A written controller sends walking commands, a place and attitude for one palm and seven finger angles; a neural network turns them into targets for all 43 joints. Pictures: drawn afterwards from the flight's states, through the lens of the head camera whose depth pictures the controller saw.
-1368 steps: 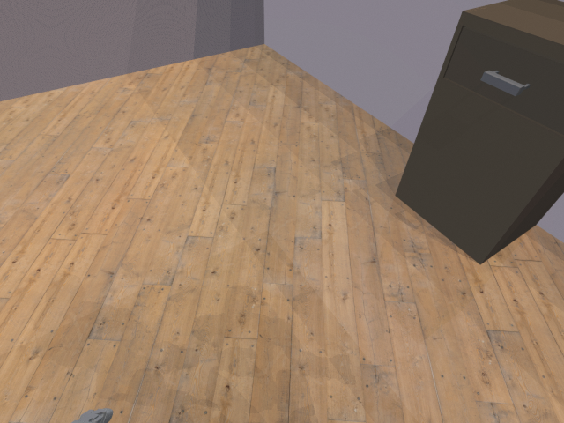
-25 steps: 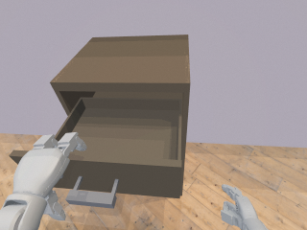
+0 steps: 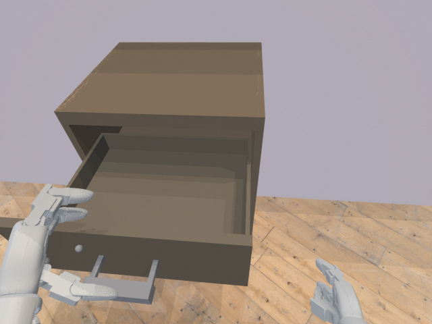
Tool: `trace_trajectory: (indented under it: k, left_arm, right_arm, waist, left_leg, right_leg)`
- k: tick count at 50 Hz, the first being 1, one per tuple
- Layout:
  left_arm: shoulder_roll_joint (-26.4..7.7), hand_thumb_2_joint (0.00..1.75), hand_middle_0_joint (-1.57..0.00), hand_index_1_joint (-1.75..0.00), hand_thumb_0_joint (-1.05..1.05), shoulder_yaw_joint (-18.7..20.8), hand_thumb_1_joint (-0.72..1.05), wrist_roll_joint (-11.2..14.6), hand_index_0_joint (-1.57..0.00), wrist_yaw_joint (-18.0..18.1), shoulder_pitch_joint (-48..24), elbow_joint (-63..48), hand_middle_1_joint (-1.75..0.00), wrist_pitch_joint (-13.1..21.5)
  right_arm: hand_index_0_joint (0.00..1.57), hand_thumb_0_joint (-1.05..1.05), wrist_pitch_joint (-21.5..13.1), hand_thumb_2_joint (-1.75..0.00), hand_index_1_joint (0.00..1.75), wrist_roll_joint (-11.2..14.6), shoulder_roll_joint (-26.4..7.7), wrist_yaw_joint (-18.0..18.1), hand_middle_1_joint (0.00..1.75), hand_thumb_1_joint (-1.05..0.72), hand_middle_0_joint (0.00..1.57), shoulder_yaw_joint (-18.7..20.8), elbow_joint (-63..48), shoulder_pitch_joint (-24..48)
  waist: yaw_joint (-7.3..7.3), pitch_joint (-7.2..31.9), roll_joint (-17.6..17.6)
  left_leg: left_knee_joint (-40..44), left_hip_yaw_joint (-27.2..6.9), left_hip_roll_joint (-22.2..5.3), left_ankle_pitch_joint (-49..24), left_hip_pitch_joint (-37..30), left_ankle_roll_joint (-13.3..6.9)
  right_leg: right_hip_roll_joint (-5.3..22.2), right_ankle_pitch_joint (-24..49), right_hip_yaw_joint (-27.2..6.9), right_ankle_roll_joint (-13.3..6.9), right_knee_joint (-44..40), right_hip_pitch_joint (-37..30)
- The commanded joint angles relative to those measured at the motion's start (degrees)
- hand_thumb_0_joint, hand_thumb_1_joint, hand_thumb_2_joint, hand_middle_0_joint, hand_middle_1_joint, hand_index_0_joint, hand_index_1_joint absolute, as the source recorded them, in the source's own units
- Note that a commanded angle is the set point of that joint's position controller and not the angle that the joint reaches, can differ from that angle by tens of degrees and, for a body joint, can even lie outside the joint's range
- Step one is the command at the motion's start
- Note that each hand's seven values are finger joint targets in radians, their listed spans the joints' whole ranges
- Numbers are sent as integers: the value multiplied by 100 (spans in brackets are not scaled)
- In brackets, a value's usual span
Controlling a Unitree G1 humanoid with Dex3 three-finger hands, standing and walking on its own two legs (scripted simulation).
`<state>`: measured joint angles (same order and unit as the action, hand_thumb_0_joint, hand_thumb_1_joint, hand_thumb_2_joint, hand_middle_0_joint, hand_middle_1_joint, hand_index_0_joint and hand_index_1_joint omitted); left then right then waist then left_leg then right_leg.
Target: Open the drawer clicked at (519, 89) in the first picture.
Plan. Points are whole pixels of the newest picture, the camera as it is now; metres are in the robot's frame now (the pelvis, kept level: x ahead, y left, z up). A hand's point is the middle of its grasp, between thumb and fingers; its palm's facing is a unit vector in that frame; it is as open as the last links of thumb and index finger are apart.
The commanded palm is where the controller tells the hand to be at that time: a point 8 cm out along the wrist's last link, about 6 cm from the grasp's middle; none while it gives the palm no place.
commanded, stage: draw the hand back to the body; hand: left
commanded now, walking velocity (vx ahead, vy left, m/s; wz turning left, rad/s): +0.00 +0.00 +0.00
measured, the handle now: (122, 276) +0.20 +0.21 -0.01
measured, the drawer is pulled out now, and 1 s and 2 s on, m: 0.30 0.30 0.30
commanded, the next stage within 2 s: step back with the hand held close in 0.84 s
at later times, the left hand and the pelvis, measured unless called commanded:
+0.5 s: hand (66, 235) +0.19 +0.23 +0.16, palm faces +0.36 -0.84 -0.41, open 9.9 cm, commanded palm +0.14 +0.28 +0.18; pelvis +0.01 +0.00 +0.01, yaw +1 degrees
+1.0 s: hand (66, 235) +0.18 +0.22 +0.17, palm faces +0.39 -0.82 -0.43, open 7.5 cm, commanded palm +0.13 +0.27 +0.18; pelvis +0.00 -0.02 +0.01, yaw +2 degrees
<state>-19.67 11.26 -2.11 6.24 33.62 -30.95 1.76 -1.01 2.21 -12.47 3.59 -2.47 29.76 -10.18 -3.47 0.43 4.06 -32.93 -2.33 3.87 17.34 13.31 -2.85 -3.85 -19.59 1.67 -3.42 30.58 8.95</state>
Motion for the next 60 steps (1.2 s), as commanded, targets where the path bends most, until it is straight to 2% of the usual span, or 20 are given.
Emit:
trace_trajectory:
  k: [1, 5, 9, 11, 16, 17, 21, 22, 26, 28, 32, 36, 37, 42, 45, 47, 48, 51, 55, 60]
  left_arm:
    - [-826, 43, -28, -100, 0, 517, -18, 552, -28, 242, -495, -1967, -100, 649]
    - [-838, 50, -27, -91, 0, 700, -5, 555, -27, 230, -362, -1608, -91, 651]
    - [-732, 55, -26, -82, 0, 861, 9, 686, -26, 103, -208, -1046, -82, 599]
    - [-696, 58, -25, -77, 0, 879, 17, 722, -25, 38, -205, -1050, -77, 609]
    - [-793, 66, -24, -66, 0, 925, 34, 718, -24, 29, -193, -1350, -66, 633]
    - [-879, 68, -24, -64, 0, 1008, 37, 723, -24, 60, -270, -1372, -64, 618]
    - [-950, 74, -23, -55, 0, 1101, 51, 713, -23, 122, -274, -1180, -55, 578]
    - [-1044, 75, -22, -52, 0, 1173, 55, 715, -22, 139, -443, -1288, -52, 570]
    - [-953, 81, -22, -43, 0, 1150, 69, 725, -22, 146, -459, -956, -43, 552]
    - [-968, 84, -21, -39, 0, 1147, 76, 697, -21, 148, -562, -996, -39, 573]
    - [-872, 90, -20, -30, 0, 1060, 90, 730, -20, 130, -518, -956, -30, 558]
    - [-970, 90, -20, -30, 0, 1128, 90, 725, -20, 133, -481, -923, -30, 574]
    - [-1043, 90, -20, -30, 0, 1195, 90, 722, -20, 145, -576, -1009, -30, 590]
    - [-1013, 90, -20, -30, 0, 1187, 90, 730, -20, 144, -570, -1029, -30, 594]
    - [-881, 90, -20, -30, 0, 1068, 90, 740, -20, 122, -410, -827, -30, 580]
    - [-959, 90, -20, -30, 0, 1123, 90, 736, -20, 129, -535, -912, -30, 594]
    - [-2038, 90, -20, -30, 0, 2213, 90, 696, -20, 196, -1402, -1699, -30, 872]
    - [-1056, 90, -20, -30, 0, 1453, 90, 641, -20, 44, -371, -640, -30, 888]
    - [-930, 90, -20, -30, 0, 1360, 90, 614, -20, 30, 283, -970, -30, 970]
    - [-1265, 90, -20, -30, 0, 1689, 90, 608, -20, 111, 486, -1585, -30, 975]
  right_arm:
    - [20, 0, -772, -90, 30, -77, -522, 111, 30, -90, 20, 153, -831, 773]
    - [20, 0, -891, -90, 30, -114, -498, 27, 30, -90, 20, 121, -532, 689]
    - [20, 0, -714, -90, 30, -73, -454, -24, 30, -90, 20, 199, -477, 749]
    - [20, 0, -641, -90, 30, -58, -475, -27, 30, -90, 20, 237, -519, 805]
    - [20, 0, -593, -90, 30, -38, -525, -13, 30, -90, 20, 273, -543, 831]
    - [20, 0, -610, -90, 30, -42, -544, 7, 30, -90, 20, 272, -512, 881]
    - [20, 0, -559, -90, 30, -25, -523, 55, 30, -90, 20, 280, -476, 849]
    - [20, 0, -565, -90, 30, -18, -573, 74, 30, -90, 20, 284, -474, 874]
    - [20, 0, -522, -90, 30, -8, -534, 89, 30, -90, 20, 279, -446, 858]
    - [20, 0, -550, -90, 30, -15, -549, 82, 30, -90, 20, 265, -413, 845]
    - [20, 0, -554, -90, 30, -27, -584, 59, 30, -90, 20, 279, -435, 925]
    - [20, 0, -539, -90, 30, -20, -562, 63, 30, -90, 20, 289, -478, 937]
    - [20, 0, -546, -90, 30, -26, -593, 77, 30, -90, 20, 285, -451, 955]
    - [20, 0, -535, -90, 30, -24, -558, 66, 30, -90, 20, 269, -426, 944]
    - [20, 0, -504, -90, 30, -18, -537, 58, 30, -90, 20, 275, -429, 907]
    - [20, 0, -519, -90, 30, -12, -567, 66, 30, -90, 20, 287, -429, 944]
    - [20, 0, -485, -90, 30, 18, -720, 28, 30, -90, 20, 353, -635, 606]
    - [20, 0, -369, -90, 30, 3, -589, -29, 30, -90, 20, 384, -489, 657]
    - [20, 0, -224, -90, 30, 15, -699, -71, 30, -90, 20, 463, -568, 648]
    - [20, 0, -27, -90, 30, 19, -693, -20, 30, -90, 20, 557, -715, 710]
  waist:
    - [77, 560, 42]
    - [49, 213, 548]
    - [68, 159, -264]
    - [69, 308, -320]
    - [88, 753, -156]
    - [87, 675, 63]
    - [96, 549, -254]
    - [100, 531, -5]
    - [111, 306, -190]
    - [109, 341, 109]
    - [89, 248, 56]
    - [76, 341, -406]
    - [74, 301, -57]
    - [84, 303, 127]
    - [96, 268, -196]
    - [105, 235, -57]
    - [189, -213, -191]
    - [315, 2, -1086]
    - [325, 708, -170]
    - [338, 1075, -430]
  left_leg:
    - [580, -292, -486, -1465, -674, 73]
    - [652, -397, -465, -1754, -506, 180]
    - [638, -366, -515, -1886, -492, 184]
    - [628, -314, -502, -1892, -559, 157]
    - [580, -265, -496, -2081, -765, 143]
    - [582, -256, -464, -1995, -722, 153]
    - [634, -269, -465, -1813, -673, 133]
    - [626, -255, -452, -1780, -704, 136]
    - [706, -296, -453, -1555, -668, 122]
    - [702, -297, -427, -1585, -700, 133]
    - [753, -319, -418, -1457, -666, 118]
    - [736, -288, -437, -1354, -658, 86]
    - [724, -273, -412, -1379, -667, 94]
    - [707, -256, -404, -1456, -680, 109]
    - [713, -265, -428, -1414, -675, 93]
    - [706, -256, -416, -1360, -691, 94]
    - [501, -600, -544, -1228, -185, -62]
    - [-99, -474, -430, -1346, -203, -35]
    - [62, -423, -558, -2023, -290, -54]
    - [120, -585, -758, -2656, -56, -61]
  right_leg:
    - [534, 1424, -103, 152, -634, 261]
    - [478, 1587, 5, 55, -646, 199]
    - [469, 1874, 46, 109, -693, 100]
    - [485, 1957, 28, 137, -714, 43]
    - [524, 2135, 6, 174, -731, -69]
    - [518, 2100, -17, 155, -767, -44]
    - [528, 1984, -5, 180, -821, 12]
    - [522, 1962, -52, 161, -876, 31]
    - [517, 1688, -6, 176, -904, 135]
    - [526, 1698, -16, 159, -911, 111]
    - [501, 1569, -10, 159, -961, 150]
    - [530, 1516, -54, 201, -992, 126]
    - [530, 1551, -87, 168, -1038, 129]
    - [543, 1669, -80, 167, -1037, 94]
    - [544, 1629, -68, 197, -1031, 114]
    - [545, 1569, -102, 187, -1092, 155]
    - [928, 1850, -709, 216, -1393, 544]
    - [1284, 2648, -770, 230, -1376, 484]
    - [1295, 2813, -510, 286, -854, 193]
    - [1115, 2811, -421, 271, -510, -28]
